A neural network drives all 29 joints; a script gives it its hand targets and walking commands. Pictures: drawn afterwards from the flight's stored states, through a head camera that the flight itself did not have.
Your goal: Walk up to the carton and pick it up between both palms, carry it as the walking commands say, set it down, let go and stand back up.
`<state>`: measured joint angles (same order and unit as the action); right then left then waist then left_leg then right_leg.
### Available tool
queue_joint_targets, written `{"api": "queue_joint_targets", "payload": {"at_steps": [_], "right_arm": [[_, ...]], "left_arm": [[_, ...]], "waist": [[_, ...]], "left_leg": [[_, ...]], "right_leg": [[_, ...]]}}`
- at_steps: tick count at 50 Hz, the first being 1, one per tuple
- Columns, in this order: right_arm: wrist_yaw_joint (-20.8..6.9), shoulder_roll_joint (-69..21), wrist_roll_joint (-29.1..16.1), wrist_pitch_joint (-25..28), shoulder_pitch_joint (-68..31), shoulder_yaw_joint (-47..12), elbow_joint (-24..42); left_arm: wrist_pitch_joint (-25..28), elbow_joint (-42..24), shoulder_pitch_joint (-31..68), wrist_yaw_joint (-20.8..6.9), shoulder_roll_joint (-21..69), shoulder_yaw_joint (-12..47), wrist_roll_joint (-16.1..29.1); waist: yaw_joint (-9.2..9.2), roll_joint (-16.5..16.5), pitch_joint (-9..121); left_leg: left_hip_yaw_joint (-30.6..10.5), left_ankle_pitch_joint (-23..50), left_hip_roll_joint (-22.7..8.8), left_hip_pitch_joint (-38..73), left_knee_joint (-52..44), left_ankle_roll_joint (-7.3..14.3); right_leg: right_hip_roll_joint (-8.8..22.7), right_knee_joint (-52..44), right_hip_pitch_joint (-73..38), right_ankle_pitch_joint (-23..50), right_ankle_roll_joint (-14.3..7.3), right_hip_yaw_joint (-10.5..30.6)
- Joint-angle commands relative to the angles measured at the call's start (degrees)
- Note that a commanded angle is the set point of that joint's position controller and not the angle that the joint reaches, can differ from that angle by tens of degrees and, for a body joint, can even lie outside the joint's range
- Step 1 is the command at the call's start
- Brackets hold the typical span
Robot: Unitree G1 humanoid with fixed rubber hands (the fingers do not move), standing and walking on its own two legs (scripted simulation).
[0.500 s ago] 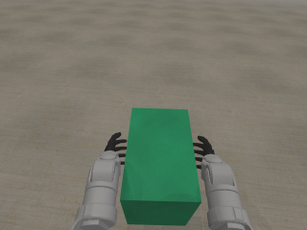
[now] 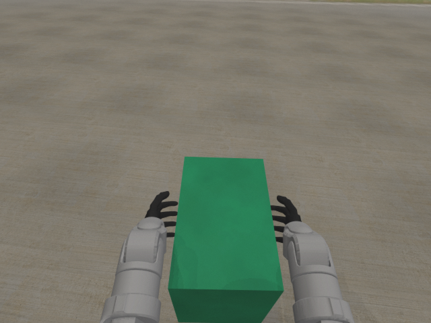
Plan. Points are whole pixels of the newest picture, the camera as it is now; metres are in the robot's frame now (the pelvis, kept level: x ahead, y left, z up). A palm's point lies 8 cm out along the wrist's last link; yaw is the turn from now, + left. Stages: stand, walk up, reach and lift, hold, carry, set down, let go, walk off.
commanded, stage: hold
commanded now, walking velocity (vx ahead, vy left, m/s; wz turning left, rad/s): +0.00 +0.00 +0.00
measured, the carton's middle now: (221, 238) +0.33 +0.00 -0.03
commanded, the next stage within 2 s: carry in 0.36 s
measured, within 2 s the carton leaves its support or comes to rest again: neither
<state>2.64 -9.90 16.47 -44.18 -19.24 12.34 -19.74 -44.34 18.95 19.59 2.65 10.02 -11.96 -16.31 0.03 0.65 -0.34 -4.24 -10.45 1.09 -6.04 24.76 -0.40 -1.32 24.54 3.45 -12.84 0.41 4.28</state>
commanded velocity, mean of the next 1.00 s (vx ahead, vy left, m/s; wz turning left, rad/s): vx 0.68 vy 0.00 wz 0.00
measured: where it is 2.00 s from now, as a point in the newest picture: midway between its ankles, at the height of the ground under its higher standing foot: (197, 207)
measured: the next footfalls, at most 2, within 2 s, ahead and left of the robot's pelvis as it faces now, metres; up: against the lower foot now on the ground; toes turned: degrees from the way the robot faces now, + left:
right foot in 0.98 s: +0.35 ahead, -0.10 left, +0.00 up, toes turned -8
left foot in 1.38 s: +0.74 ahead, +0.16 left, +0.00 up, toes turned +16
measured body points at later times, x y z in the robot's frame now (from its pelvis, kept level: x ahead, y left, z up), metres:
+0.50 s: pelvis +0.00 +0.00 +0.00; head -0.03 +0.01 +0.45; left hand +0.32 +0.14 +0.06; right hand +0.32 -0.13 +0.05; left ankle +0.03 +0.12 -0.73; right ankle +0.02 -0.13 -0.74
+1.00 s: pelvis +0.23 +0.00 -0.01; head +0.24 +0.01 +0.44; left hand +0.54 +0.16 +0.08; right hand +0.54 -0.11 +0.07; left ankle +0.05 +0.12 -0.73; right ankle +0.31 -0.10 -0.74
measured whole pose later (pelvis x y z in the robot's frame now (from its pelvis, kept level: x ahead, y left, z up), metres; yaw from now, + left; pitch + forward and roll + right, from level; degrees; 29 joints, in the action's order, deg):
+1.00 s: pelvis +0.23 +0.00 -0.01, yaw +5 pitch +6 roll -2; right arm 14.4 -9.2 5.5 -72.9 -17.1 5.0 13.8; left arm -69.7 -11.3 19.7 10.8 10.1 -5.0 -7.7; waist 1.3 -1.7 6.2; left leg 5.1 -25.0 -5.9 -4.9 30.5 -0.9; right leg 2.9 26.2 24.6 -6.4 -2.1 -13.6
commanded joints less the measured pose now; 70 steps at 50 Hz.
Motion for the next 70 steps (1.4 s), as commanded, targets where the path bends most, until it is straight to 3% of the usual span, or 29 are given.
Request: {"api": "queue_joint_targets", "payload": {"at_steps": [1, 17, 18, 19, 21, 22, 23, 24, 26, 28, 29, 31, 32, 34, 37, 45, 48, 49, 50, 51, 52, 53, 54, 56, 60, 65, 68, 69, 70], "right_arm": [[-15.3, -58.8, -16.7, 3.5, -31.1, -28.5, 4.2], [-15.6, -58.6, -16.7, 3.6, -32.1, -28.4, 4.2], [-15.6, -56.2, -19.2, 2.8, -33.1, -30.6, 5.6], [-15.4, -57.0, -19.2, 2.6, -33.1, -30.2, 5.9], [-14.6, -57.7, -21.2, 2.2, -34.3, -32.9, 11.2], [-13.8, -57.6, -22.4, 1.2, -35.3, -34.6, 13.9], [-13.3, -57.4, -23.9, -0.2, -36.9, -36.3, 15.7], [-13.2, -57.0, -25.1, -1.8, -37.5, -38.2, 15.7], [-13.1, -57.2, -27.1, -4.0, -35.4, -41.4, 16.7], [-12.9, -57.2, -28.4, -6.6, -32.8, -41.9, 19.2], [-12.4, -57.1, -29.5, -8.0, -31.5, -41.9, 20.8], [-11.2, -54.5, -29.1, -10.1, -28.6, -41.2, 22.9], [-10.2, -54.8, -30.0, -11.4, -29.9, -43.1, 27.4], [-8.9, -56.4, -31.7, -14.4, -29.9, -45.0, 32.4], [-8.7, -57.8, -33.8, -17.7, -28.2, -44.8, 36.3], [-9.8, -56.3, -35.9, -24.4, -26.3, -44.7, 39.7], [-9.9, -56.1, -36.6, -26.2, -27.6, -44.8, 39.4], [-10.0, -55.5, -37.3, -26.9, -29.3, -44.8, 39.8], [-10.4, -55.7, -38.0, -27.8, -30.9, -45.5, 39.9], [-10.7, -55.8, -38.7, -28.1, -32.6, -46.1, 38.8], [-10.6, -56.4, -38.3, -28.1, -32.5, -45.7, 37.4], [-10.6, -57.0, -38.1, -28.0, -32.6, -45.4, 36.9], [-10.7, -58.0, -38.3, -27.5, -33.8, -45.6, 37.9], [-10.4, -59.6, -37.6, -26.8, -34.9, -44.6, 37.8], [-9.1, -60.5, -35.4, -26.1, -32.6, -43.6, 37.9], [-8.6, -59.6, -33.7, -26.5, -30.5, -44.2, 39.2], [-8.4, -58.0, -33.9, -26.4, -29.9, -44.2, 39.0], [-8.5, -57.4, -34.3, -26.5, -30.2, -44.3, 39.2], [-8.7, -56.8, -34.6, -26.7, -30.5, -44.1, 39.0]], "left_arm": [[2.5, -2.4, 28.1, -15.5, 60.0, 28.8, 16.8], [2.4, -1.6, 28.6, -15.4, 60.6, 28.7, 16.6], [2.2, -1.2, 29.8, -14.8, 56.2, 30.3, 16.8], [2.4, -2.0, 30.7, -14.6, 56.7, 29.9, 16.3], [2.3, -8.4, 31.8, -13.9, 58.1, 32.3, 18.4], [1.6, -11.3, 32.8, -13.4, 58.7, 34.3, 20.1], [0.5, -12.4, 33.9, -12.8, 58.8, 36.1, 21.7], [-0.9, -10.4, 31.9, -12.4, 58.9, 36.8, 22.0], [-3.2, -11.5, 28.1, -11.8, 58.3, 37.9, 23.0], [-5.7, -16.0, 29.5, -11.2, 57.4, 38.6, 24.3], [-7.4, -18.5, 29.2, -10.8, 57.2, 39.3, 25.1], [-10.7, -20.1, 27.3, -11.0, 57.8, 40.9, 27.0], [-12.5, -22.3, 26.4, -11.0, 58.2, 42.2, 29.0], [-15.5, -25.8, 27.6, -10.9, 58.8, 44.6, 32.9], [-18.6, -29.8, 26.5, -10.2, 59.6, 46.2, 35.5], [-24.7, -34.1, 23.8, -8.9, 58.8, 45.0, 34.5], [-26.3, -32.5, 23.1, -9.1, 58.3, 42.9, 33.5], [-26.6, -31.2, 20.2, -9.0, 57.8, 42.1, 33.1], [-26.7, -30.8, 20.0, -9.0, 57.6, 41.4, 32.0], [-26.7, -30.4, 24.1, -9.0, 58.6, 42.0, 32.2], [-27.0, -30.5, 25.6, -8.9, 60.7, 42.1, 32.9], [-27.1, -29.1, 24.8, -8.9, 62.2, 42.0, 32.9], [-26.7, -29.5, 25.8, -9.2, 63.3, 42.8, 33.8], [-26.2, -28.9, 27.5, -9.8, 65.6, 43.4, 35.6], [-25.9, -29.8, 26.8, -10.4, 65.5, 43.2, 35.9], [-26.6, -29.9, 23.8, -10.8, 62.9, 42.0, 34.9], [-26.8, -30.6, 23.8, -11.1, 59.8, 41.5, 34.7], [-26.9, -31.2, 24.4, -11.2, 58.5, 41.5, 34.1], [-27.3, -31.6, 24.4, -11.1, 58.0, 41.1, 33.4]], "waist": [[0.1, -0.5, 13.4], [0.11, -0.8, 13.2], [-0.52, -1.9, 11.3], [-0.63, -3.4, 11.1], [-1.23, -3.7, 12.1], [-1.55, 0.5, 14.2], [-1.72, 9.2, 15.1], [-1.07, 10.3, 15.0], [-0.8, 7.5, 15.8], [0.73, 5.7, 17.0], [1.32, 1.0, 19.3], [2.24, -14.2, 16.6], [1.52, -8.9, 16.4], [1.68, -3.7, 20.0], [1.75, -5.6, 21.0], [2.1, -11.5, 16.8], [0.35, -7.4, 22.3], [-2.17, -1.6, 28.1], [-3.08, 13.2, 30.7], [-1.37, 16.4, 25.9], [-1.31, 8.7, 25.4], [-1.35, 3.3, 24.8], [-1.29, 1.2, 23.1], [-1.4, 3.8, 20.5], [-1.67, 5.3, 15.9], [-1.93, 9.5, 13.8], [0.08, 13.1, 21.9], [1.91, 9.5, 25.8], [2.79, -5.1, 31.8]], "left_leg": [[0.1, 4.3, 3.8, 6.4, -3.0, 0.5], [-0.1, 2.6, 3.4, 5.8, -2.9, 0.5], [-4.3, -18.2, -7.2, -7.0, -5.9, 1.7], [-5.6, -31.9, -6.3, -10.6, -8.1, 2.5], [-0.4, -25.5, -3.9, -18.1, -5.0, 0.4], [4.7, -19.9, -1.2, -20.9, 0.9, -1.7], [7.8, -14.8, 0.0, -21.8, 13.1, -1.9], [7.2, -11.3, -3.2, -20.4, 19.5, -1.7], [9.3, -10.6, -4.2, -16.7, 12.1, -0.7], [13.2, -7.6, -1.4, -5.1, 0.9, -0.3], [12.1, -9.0, -2.1, 2.0, -3.5, 0.0], [-22.1, -29.9, -22.1, 14.0, -18.0, 7.2], [-27.5, -28.8, -25.5, 15.6, -18.5, 10.4], [-20.9, -21.4, -24.5, 16.8, -17.6, 10.4], [-8.0, -12.8, -19.3, 16.1, -18.6, 8.9], [3.5, 5.8, -15.8, 13.7, -15.5, 7.7], [12.6, 20.9, -12.1, 2.3, 2.6, 4.9], [14.8, 17.7, -10.1, -10.7, 18.7, 3.3], [13.4, 3.5, -5.5, -28.6, 37.8, 1.6], [7.2, -12.6, -1.5, -42.2, 46.5, 2.0], [3.7, -10.8, -7.3, -43.4, 49.8, 2.8], [3.1, -7.9, -9.4, -41.7, 48.1, 2.4], [3.6, -5.3, -10.9, -40.8, 43.9, 1.5], [6.3, -1.6, -11.1, -38.9, 37.0, 0.2], [11.3, 4.0, -9.2, -35.5, 20.0, -0.8], [19.1, 14.4, -3.9, -22.5, 3.2, 0.7], [23.7, 9.6, 1.2, -2.0, 3.5, 2.1], [21.3, 2.4, 1.6, 11.7, 3.4, 2.8], [-1.5, -19.4, -12.5, 26.0, -1.8, 7.0]], "right_leg": [[-3.4, -5.2, 3.1, 3.3, -1.1, 0.3], [-3.5, -4.6, 3.9, 1.5, -1.3, 0.2], [5.6, -1.6, 8.8, -17.8, -2.1, -0.3], [3.5, -0.7, 9.0, -27.7, -2.1, -0.5], [4.0, -1.2, 3.4, -22.1, -2.8, -0.9], [6.8, -5.6, -0.6, -23.7, -4.1, 2.2], [13.3, -11.8, 0.3, -28.2, -6.2, 10.5], [19.0, -16.3, 4.3, -29.0, -8.4, 17.3], [18.1, -16.0, 7.2, -25.1, -8.8, 12.9], [12.9, -9.2, 13.4, -25.1, -6.1, 3.9], [9.3, -1.6, 16.7, -25.7, -4.6, -0.2], [2.5, 20.9, 40.1, -15.8, 0.6, -10.1], [6.3, 24.3, 44.6, -10.6, 0.2, -5.0], [8.6, 26.1, 44.9, -4.9, 0.6, -4.4], [7.6, 19.3, 39.9, -0.5, 1.8, -7.8], [4.0, 2.6, 27.7, 5.2, 0.8, -15.9], [1.3, -2.2, 2.1, 3.9, -1.3, -20.1], [5.9, -0.2, -16.4, -2.1, -3.2, -13.5], [22.9, -7.5, -26.6, -23.1, -8.1, 15.7], [28.7, -13.2, -25.0, -19.8, -12.8, 29.1], [28.2, -11.6, -22.9, -12.9, -13.2, 22.6], [25.6, -11.2, -20.0, -9.1, -12.0, 16.6], [23.8, -12.4, -16.5, -9.2, -10.1, 11.2], [20.9, -15.0, -12.6, -5.6, -8.0, 3.5], [16.6, -17.9, -11.5, 4.3, -7.6, -6.2], [13.2, -16.9, -12.8, 30.2, -5.6, -14.9], [12.6, 2.1, -12.6, 52.1, -3.3, -19.5], [11.1, 17.5, -3.8, 46.2, -1.8, -19.4], [8.0, 36.3, 14.1, 26.9, 0.9, -17.4]]}}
